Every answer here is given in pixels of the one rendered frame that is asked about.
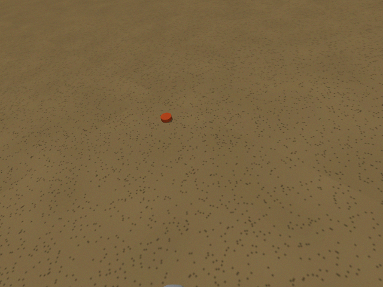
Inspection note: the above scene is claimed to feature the tin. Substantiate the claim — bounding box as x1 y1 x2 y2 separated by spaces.
160 113 172 123

